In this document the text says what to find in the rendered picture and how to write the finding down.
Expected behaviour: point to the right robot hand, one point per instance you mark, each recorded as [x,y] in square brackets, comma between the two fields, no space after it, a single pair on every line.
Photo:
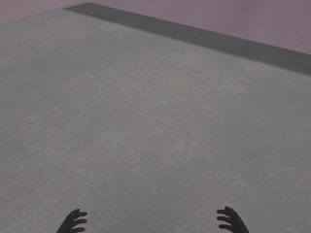
[237,224]

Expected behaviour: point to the left robot hand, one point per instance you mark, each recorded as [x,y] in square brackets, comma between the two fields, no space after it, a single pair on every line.
[70,222]

